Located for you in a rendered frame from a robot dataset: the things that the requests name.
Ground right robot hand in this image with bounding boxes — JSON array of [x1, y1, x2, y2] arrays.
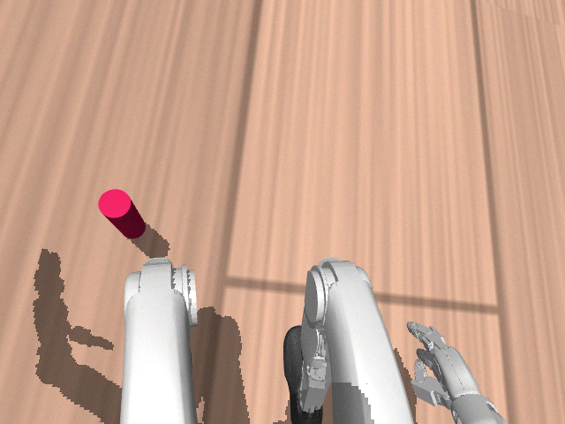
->
[[407, 322, 482, 411]]

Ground can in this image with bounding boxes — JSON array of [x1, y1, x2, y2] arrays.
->
[[98, 189, 146, 239]]

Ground right robot foot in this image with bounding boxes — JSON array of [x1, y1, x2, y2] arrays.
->
[[283, 326, 322, 424]]

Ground right robot arm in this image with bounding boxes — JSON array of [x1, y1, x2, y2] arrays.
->
[[450, 394, 507, 424]]

